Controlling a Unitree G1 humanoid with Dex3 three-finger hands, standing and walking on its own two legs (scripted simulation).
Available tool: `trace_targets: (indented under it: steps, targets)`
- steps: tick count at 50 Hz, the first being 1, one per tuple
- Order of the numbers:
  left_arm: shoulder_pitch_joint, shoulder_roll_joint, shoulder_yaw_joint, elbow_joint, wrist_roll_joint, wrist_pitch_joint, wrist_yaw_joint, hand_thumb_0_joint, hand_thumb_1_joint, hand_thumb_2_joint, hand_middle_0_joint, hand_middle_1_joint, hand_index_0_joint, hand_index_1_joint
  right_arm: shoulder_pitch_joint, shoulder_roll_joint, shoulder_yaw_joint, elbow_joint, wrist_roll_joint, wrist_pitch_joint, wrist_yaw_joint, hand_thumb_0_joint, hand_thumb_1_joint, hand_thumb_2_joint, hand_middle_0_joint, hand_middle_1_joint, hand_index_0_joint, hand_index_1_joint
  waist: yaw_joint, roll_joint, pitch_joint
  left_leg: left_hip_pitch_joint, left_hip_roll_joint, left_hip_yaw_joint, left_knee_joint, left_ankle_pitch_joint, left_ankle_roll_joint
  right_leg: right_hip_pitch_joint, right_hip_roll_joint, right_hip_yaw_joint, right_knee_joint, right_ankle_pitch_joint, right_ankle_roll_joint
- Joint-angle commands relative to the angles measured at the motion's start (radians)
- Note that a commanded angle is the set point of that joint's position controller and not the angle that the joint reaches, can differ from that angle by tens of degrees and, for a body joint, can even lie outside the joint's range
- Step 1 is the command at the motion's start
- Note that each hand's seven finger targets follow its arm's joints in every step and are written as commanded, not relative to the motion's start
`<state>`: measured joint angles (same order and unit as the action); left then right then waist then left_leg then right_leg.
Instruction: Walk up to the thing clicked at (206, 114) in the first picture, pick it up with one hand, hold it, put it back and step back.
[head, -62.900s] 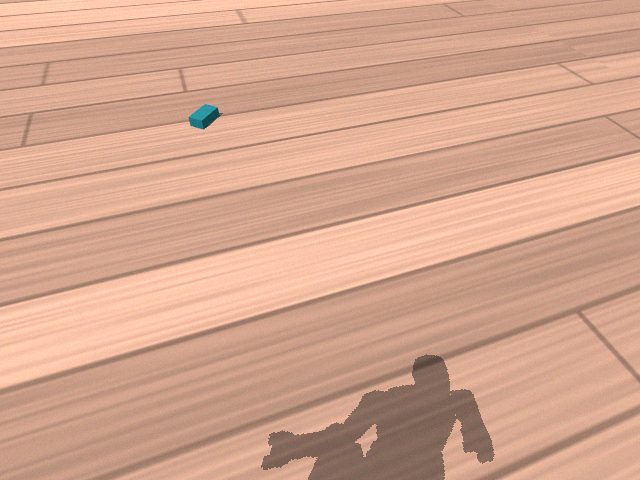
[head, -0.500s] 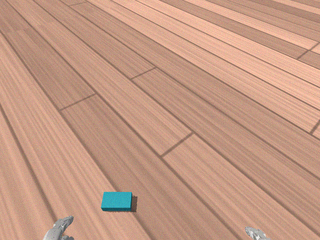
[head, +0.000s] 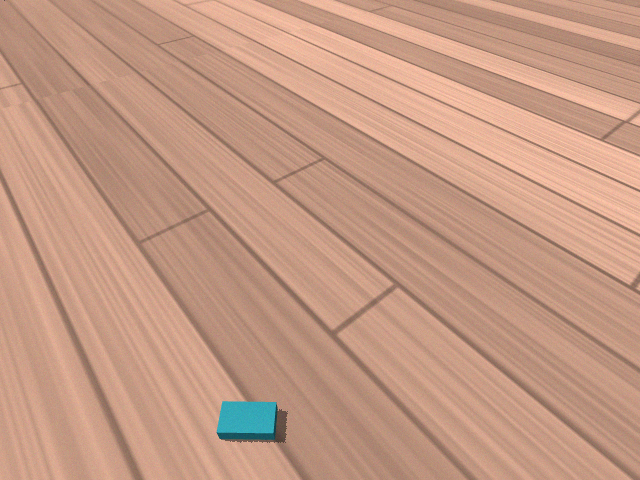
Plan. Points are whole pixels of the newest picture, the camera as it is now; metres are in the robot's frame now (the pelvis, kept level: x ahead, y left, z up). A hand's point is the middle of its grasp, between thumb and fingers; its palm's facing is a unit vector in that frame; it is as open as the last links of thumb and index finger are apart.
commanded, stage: stand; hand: left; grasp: from above
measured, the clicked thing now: (248, 420) +0.47 +0.23 -0.75
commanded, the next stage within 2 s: step back in 1.80 s
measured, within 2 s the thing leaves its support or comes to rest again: neither
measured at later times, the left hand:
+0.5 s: hand out of the picture +0.06 +0.23 -0.16, palm faces +0.03 -0.94 -0.34, open 7.4 cm
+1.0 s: hand out of the picture +0.10 +0.23 -0.15, palm faces +0.04 -0.94 -0.34, open 7.4 cm
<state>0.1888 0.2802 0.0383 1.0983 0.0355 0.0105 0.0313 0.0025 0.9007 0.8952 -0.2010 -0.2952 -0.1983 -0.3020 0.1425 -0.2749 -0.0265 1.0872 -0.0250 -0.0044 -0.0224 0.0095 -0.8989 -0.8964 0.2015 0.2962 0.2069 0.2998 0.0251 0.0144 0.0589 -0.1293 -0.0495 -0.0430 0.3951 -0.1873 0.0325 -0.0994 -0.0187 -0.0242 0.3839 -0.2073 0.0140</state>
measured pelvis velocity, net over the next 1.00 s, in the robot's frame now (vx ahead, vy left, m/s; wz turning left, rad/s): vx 0.02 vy -0.02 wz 0.01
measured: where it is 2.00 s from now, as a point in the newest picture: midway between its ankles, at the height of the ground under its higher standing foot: outside the picture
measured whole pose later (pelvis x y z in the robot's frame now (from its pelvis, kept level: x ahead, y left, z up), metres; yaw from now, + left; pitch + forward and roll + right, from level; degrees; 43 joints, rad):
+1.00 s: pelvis +0.02 -0.02 +0.00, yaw +0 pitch -3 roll +0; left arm 0.09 0.31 0.04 1.16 0.02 0.00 0.02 0.00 0.90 0.90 -0.20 -0.30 -0.20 -0.30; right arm 0.10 -0.32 0.00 1.14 -0.01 -0.01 -0.02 0.01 -0.90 -0.90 0.20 0.30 0.21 0.30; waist 0.01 0.02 0.05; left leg -0.08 -0.02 -0.06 0.31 -0.17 0.00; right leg -0.05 0.01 -0.04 0.29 -0.19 -0.01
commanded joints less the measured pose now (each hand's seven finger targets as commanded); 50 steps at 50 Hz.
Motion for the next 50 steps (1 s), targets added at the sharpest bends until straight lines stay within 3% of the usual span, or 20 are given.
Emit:
trace_targets:
  steps: [1, 9, 17, 31, 40, 48, 50]
  targets:
    - [-0.045, 0.188, 0.029, -0.033, -0.003, -0.025, 0.012, 0.000, 0.900, 0.900, -0.200, -0.300, -0.200, -0.301, -0.048, -0.202, -0.039, -0.044, -0.001, -0.015, -0.010, 0.000, -0.900, -0.900, 0.200, 0.300, 0.200, 0.300, -0.007, 0.011, 0.011, -0.050, 0.132, -0.148, -0.143, -0.071, 0.001, -0.024, -0.080, 0.089, -0.090, -0.019, -0.023]
    - [-0.058, 0.205, 0.027, 0.001, -0.006, -0.030, 0.007, 0.000, 0.900, 0.900, -0.200, -0.300, -0.200, -0.301, -0.054, -0.209, -0.035, -0.020, 0.000, -0.012, -0.006, 0.000, -0.900, -0.900, 0.200, 0.300, 0.200, 0.300, -0.012, 0.012, 0.005, -0.051, 0.133, -0.145, -0.146, -0.087, 0.000, -0.022, -0.086, 0.099, -0.116, -0.047, -0.023]
    - [-0.078, 0.216, 0.026, 0.013, -0.010, -0.035, 0.006, 0.000, 0.900, 0.900, -0.200, -0.300, -0.200, -0.301, -0.055, -0.213, -0.024, -0.007, 0.002, -0.018, -0.007, 0.000, -0.900, -0.900, 0.200, 0.300, 0.200, 0.300, -0.013, -0.008, -0.039, -0.002, 0.138, -0.128, -0.121, 0.062, 0.002, 0.006, -0.103, 0.104, -0.121, 0.047, -0.031]
    - [-0.106, 0.224, 0.030, 0.021, -0.017, -0.035, 0.003, 0.000, 0.900, 0.900, -0.200, -0.300, -0.200, -0.301, -0.051, -0.226, -0.014, 0.004, 0.005, -0.021, -0.010, 0.000, -0.900, -0.900, 0.200, 0.300, 0.200, 0.300, -0.014, -0.009, -0.049, 0.014, 0.147, -0.118, -0.115, 0.170, -0.002, 0.046, -0.107, 0.099, -0.133, 0.136, -0.028]
    - [-0.118, 0.224, 0.036, 0.012, -0.020, -0.037, 0.002, 0.000, 0.900, 0.900, -0.200, -0.300, -0.200, -0.301, -0.061, -0.233, -0.012, -0.001, 0.008, -0.027, -0.013, 0.000, -0.900, -0.900, 0.200, 0.300, 0.200, 0.300, -0.011, -0.007, -0.097, 0.054, 0.159, -0.108, -0.096, 0.294, 0.000, 0.083, -0.111, 0.089, -0.112, 0.268, -0.027]
    - [-0.125, 0.228, 0.034, 0.010, -0.019, -0.036, -0.001, 0.000, 0.900, 0.900, -0.200, -0.300, -0.200, -0.301, -0.077, -0.237, -0.010, -0.007, 0.009, -0.025, -0.011, 0.000, -0.900, -0.900, 0.200, 0.300, 0.200, 0.300, -0.012, -0.008, -0.065, 0.038, 0.158, -0.113, -0.116, 0.220, -0.005, 0.064, -0.107, 0.088, -0.132, 0.181, -0.024]
    - [-0.135, 0.231, 0.035, 0.005, -0.019, -0.036, -0.002, 0.000, 0.900, 0.900, -0.200, -0.300, -0.200, -0.301, -0.066, -0.241, -0.010, -0.005, 0.009, -0.026, -0.012, 0.000, -0.900, -0.900, 0.200, 0.300, 0.200, 0.300, -0.018, -0.009, -0.078, 0.038, 0.162, -0.110, -0.112, 0.229, -0.004, 0.072, -0.112, 0.095, -0.129, 0.204, -0.029]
